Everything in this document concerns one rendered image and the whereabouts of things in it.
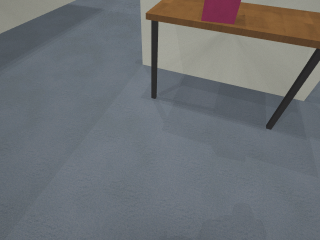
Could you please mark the carton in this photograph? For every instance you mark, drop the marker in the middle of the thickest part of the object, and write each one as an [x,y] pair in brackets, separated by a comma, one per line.
[220,11]

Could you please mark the table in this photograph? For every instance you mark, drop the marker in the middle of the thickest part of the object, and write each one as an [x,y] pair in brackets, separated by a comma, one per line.
[285,25]

